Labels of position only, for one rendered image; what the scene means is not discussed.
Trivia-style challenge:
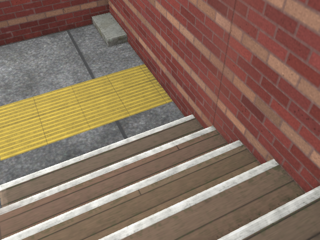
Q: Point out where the stairs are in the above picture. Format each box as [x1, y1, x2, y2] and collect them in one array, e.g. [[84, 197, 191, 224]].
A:
[[0, 114, 320, 240]]

